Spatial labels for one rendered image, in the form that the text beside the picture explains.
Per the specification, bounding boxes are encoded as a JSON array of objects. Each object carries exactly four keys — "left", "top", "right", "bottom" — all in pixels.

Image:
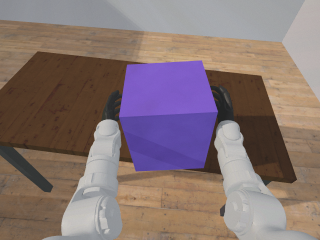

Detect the table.
[{"left": 0, "top": 51, "right": 297, "bottom": 217}]

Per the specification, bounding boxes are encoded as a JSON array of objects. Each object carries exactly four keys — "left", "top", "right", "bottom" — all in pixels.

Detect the carton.
[{"left": 119, "top": 60, "right": 218, "bottom": 172}]

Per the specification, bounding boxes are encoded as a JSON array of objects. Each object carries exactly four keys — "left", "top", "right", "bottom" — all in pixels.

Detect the right robot upper arm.
[{"left": 223, "top": 189, "right": 318, "bottom": 240}]

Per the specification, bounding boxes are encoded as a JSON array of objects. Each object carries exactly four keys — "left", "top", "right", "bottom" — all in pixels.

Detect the left robot upper arm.
[{"left": 42, "top": 195, "right": 123, "bottom": 240}]

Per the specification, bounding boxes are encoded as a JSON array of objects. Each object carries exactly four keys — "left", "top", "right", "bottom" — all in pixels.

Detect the robot right hand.
[{"left": 210, "top": 85, "right": 235, "bottom": 124}]

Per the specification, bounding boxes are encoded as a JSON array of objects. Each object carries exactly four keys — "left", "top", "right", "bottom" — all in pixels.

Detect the robot left hand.
[{"left": 101, "top": 90, "right": 123, "bottom": 121}]

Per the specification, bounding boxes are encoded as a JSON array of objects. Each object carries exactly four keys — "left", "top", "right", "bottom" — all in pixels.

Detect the left robot forearm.
[{"left": 61, "top": 119, "right": 122, "bottom": 235}]

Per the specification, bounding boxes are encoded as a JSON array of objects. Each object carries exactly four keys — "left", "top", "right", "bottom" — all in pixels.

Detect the right robot forearm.
[{"left": 214, "top": 120, "right": 287, "bottom": 227}]

